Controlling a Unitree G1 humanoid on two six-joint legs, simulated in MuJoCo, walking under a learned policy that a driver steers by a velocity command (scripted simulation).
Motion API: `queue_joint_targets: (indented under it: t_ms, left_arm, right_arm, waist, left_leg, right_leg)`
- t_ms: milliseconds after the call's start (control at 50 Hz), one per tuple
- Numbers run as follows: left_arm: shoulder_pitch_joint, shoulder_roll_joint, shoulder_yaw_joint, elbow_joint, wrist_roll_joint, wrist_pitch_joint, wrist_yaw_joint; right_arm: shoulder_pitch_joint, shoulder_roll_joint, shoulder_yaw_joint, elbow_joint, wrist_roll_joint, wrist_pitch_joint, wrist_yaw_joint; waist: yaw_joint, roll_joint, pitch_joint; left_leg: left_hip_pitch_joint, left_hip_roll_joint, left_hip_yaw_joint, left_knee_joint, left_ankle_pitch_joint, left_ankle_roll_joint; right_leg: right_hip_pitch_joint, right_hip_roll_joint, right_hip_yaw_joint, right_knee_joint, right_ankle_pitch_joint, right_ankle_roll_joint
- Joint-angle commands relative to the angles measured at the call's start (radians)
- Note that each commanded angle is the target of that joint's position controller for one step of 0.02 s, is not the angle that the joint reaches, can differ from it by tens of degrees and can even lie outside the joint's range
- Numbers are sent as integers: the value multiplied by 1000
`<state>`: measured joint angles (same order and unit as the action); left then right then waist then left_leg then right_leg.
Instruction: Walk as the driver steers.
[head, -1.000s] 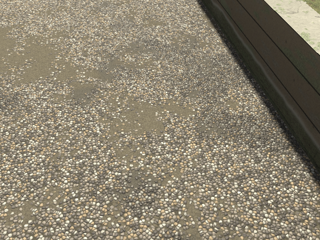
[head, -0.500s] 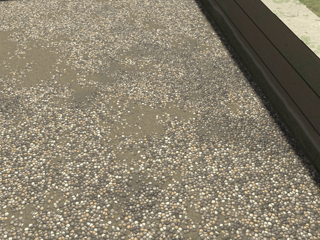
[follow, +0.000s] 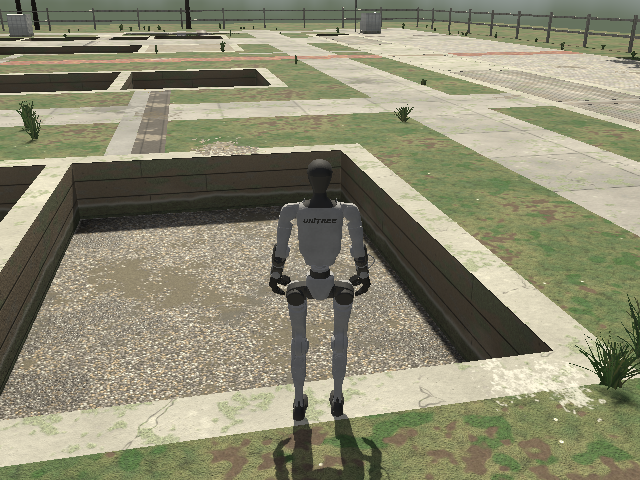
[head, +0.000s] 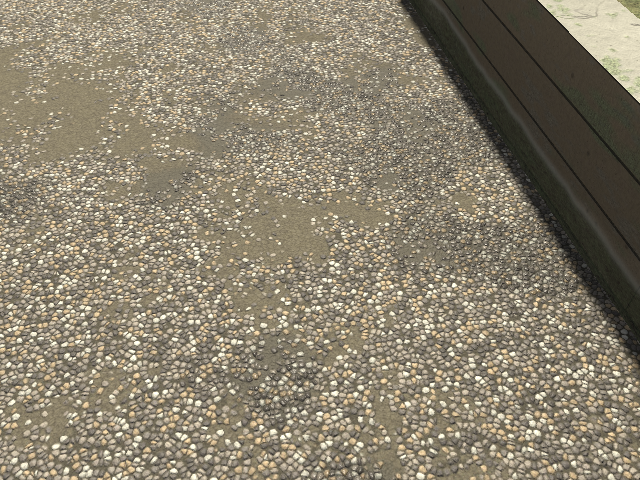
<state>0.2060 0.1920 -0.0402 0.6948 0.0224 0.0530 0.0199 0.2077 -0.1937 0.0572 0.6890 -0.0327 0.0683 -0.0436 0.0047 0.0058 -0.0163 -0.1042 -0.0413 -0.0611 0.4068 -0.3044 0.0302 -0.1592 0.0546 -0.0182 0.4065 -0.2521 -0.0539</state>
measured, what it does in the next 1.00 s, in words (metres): stands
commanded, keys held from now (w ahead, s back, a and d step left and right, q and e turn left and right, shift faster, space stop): no key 0.64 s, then w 0.30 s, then no key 0.06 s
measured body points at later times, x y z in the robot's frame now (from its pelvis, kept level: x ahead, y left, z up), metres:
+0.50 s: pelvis +0.00 +0.01 +0.01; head +0.00 +0.02 +0.46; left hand +0.10 +0.25 -0.12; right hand +0.07 -0.23 -0.12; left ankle -0.06 +0.11 -0.74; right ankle -0.02 -0.09 -0.74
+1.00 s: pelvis +0.00 +0.02 -0.01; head -0.01 +0.02 +0.44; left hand +0.15 +0.23 -0.12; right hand +0.15 -0.19 -0.12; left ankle -0.06 +0.11 -0.74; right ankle -0.02 -0.09 -0.74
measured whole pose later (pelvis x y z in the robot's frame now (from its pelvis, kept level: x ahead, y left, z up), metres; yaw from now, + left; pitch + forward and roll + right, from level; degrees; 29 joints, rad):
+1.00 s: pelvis +0.00 +0.02 -0.01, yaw +0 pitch -1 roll +0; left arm 0.20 0.16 -0.05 0.67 0.03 0.05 0.03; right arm 0.19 -0.18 0.07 0.68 -0.01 0.07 -0.04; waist 0.01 0.00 -0.02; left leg -0.15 -0.08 -0.06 0.53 -0.37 0.06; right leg -0.22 0.02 0.00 0.56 -0.34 -0.02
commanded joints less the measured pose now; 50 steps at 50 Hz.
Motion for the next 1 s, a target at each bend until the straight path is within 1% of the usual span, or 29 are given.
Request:
queue_joint_targets:
  t_ms: [20, 40, 120, 400, 640, 660, 680, 700, 720, 740, 760, 780, 800, 820, 840, 860, 880, 900, 920, 940, 960, 980, 1000]
  left_arm:
    - [8, 101, 16, -69, 4, -16, -3]
    - [12, 106, 17, -69, 2, -16, -4]
    - [33, 112, 14, -67, 3, -13, -1]
    - [93, 132, 8, -63, 3, -21, 4]
    - [117, 137, 8, -65, 3, -26, 4]
    - [133, 127, 4, -58, 6, -26, 3]
    - [24, 70, 6, -66, -9, -20, -2]
    - [24, 66, 4, -69, -4, -17, -3]
    - [61, 87, 9, -43, -12, -13, 10]
    - [42, 85, 8, -46, -13, -8, 15]
    - [-17, 67, 8, -70, -6, -9, 4]
    - [8, 65, 8, -66, -2, -11, 1]
    - [58, 77, 9, -41, -10, -10, 13]
    - [23, 76, 10, -46, -10, -7, 18]
    - [-41, 63, 10, -80, 1, -10, 6]
    - [-22, 57, 9, -83, 7, -13, 2]
    - [-20, 56, 10, -86, 7, -14, 1]
    - [26, 62, 10, -65, -1, -14, 14]
    - [-10, 63, 11, -75, -4, -12, 18]
    - [-78, 58, 13, -111, 4, -13, 7]
    - [-48, 47, 11, -107, 11, -14, 4]
    - [-31, 42, 11, -102, 11, -15, 2]
    - [30, 45, 9, -71, -1, -14, 13]
  right_arm:
    - [33, -108, -21, -54, -5, -14, -4]
    - [35, -113, -22, -52, -1, -15, -3]
    - [58, -118, -20, -39, 1, -18, 0]
    - [136, -146, -18, 3, 0, -10, -9]
    - [156, -150, -18, 28, 1, -4, -14]
    - [171, -137, -13, 38, -3, -4, -13]
    - [-8, -83, -3, -29, 38, -13, 4]
    - [-4, -84, -2, -37, 41, -16, 8]
    - [82, -98, -7, 3, 44, -21, 6]
    - [74, -89, -4, 1, 41, -20, 4]
    - [-11, -83, -3, -40, 34, -15, 4]
    - [6, -96, -8, -41, 30, -11, 4]
    - [79, -97, -8, -7, 33, -12, 3]
    - [56, -84, -5, -13, 31, -11, 2]
    - [-20, -85, -6, -56, 25, -6, 2]
    - [-12, -101, -13, -60, 25, -4, 3]
    - [-15, -102, -16, -68, 25, -2, 4]
    - [40, -94, -14, -41, 29, -7, 3]
    - [12, -80, -10, -50, 28, -9, 3]
    - [-61, -80, -12, -92, 24, -3, 2]
    - [-53, -83, -15, -93, 21, -2, 3]
    - [-52, -74, -13, -97, 20, -1, 3]
    - [13, -60, -7, -62, 24, -8, 3]
  waist:
    - [-7, -13, -13]
    - [-5, -10, -9]
    - [-3, -4, 1]
    - [-9, -3, 16]
    - [-11, -7, 21]
    - [-11, -7, 1]
    - [22, -23, 15]
    - [15, -12, -49]
    - [-5, -4, -114]
    - [-4, -4, -52]
    - [12, 4, 30]
    - [12, 15, -18]
    - [-5, 11, -70]
    - [-7, 0, 2]
    - [5, -1, 64]
    - [7, 13, 15]
    - [6, 15, 11]
    - [-7, 14, -57]
    - [-7, 8, -2]
    - [4, 3, 61]
    - [9, 9, 9]
    - [12, 4, -4]
    - [-1, 2, -76]
  left_leg:
    - [-43, 87, -107, -75, 289, 59]
    - [-45, 87, -108, -86, 276, 58]
    - [-48, 87, -110, -114, 259, 59]
    - [-19, 78, -108, -138, 309, 63]
    - [7, 74, -111, -147, 363, 66]
    - [19, 74, -114, -162, 306, 68]
    - [-31, 125, -109, -108, 479, 23]
    - [2, 112, -106, -98, 476, 12]
    - [44, 78, -85, -107, 244, 17]
    - [3, 66, -82, -104, 191, 20]
    - [-58, 79, -92, -66, 377, 23]
    - [-27, 77, -88, -40, 388, 34]
    - [11, 52, -71, -47, 176, 42]
    - [-31, 45, -70, -37, 152, 43]
    - [-76, 74, -92, -1, 352, 46]
    - [-47, 79, -97, 22, 404, 57]
    - [-37, 82, -98, 41, 436, 61]
    - [-7, 59, -82, 29, 257, 60]
    - [-41, 50, -80, 36, 231, 57]
    - [-80, 73, -97, 71, 424, 57]
    - [-58, 80, -100, 86, 481, 62]
    - [-54, 80, -97, 90, 502, 59]
    - [-24, 60, -81, 46, 295, 49]
  right_leg:
    - [82, -126, 150, -65, 361, -62]
    - [86, -125, 150, -73, 343, -58]
    - [93, -120, 146, -89, 293, -48]
    - [57, -107, 130, -94, 260, -25]
    - [38, -104, 122, -89, 255, -11]
    - [50, -105, 124, -102, 203, -10]
    - [43, -137, 103, -96, 265, 15]
    - [58, -128, 99, -75, 271, 19]
    - [71, -117, 103, -68, 125, 15]
    - [41, -111, 102, -61, 104, 12]
    - [-2, -101, 74, -17, 202, 12]
    - [-4, -95, 63, 4, 181, 8]
    - [1, -88, 74, 1, 39, 4]
    - [-39, -81, 71, 15, 37, 2]
    - [-79, -81, 50, 64, 162, 4]
    - [-76, -80, 46, 81, 176, 4]
    - [-91, -76, 41, 96, 189, 5]
    - [-55, -71, 58, 81, 66, 1]
    - [-72, -71, 61, 90, 75, 0]
    - [-113, -76, 41, 137, 228, 6]
    - [-94, -80, 44, 134, 245, 5]
    - [-81, -84, 48, 125, 259, 5]
    - [-21, -92, 79, 74, 127, 2]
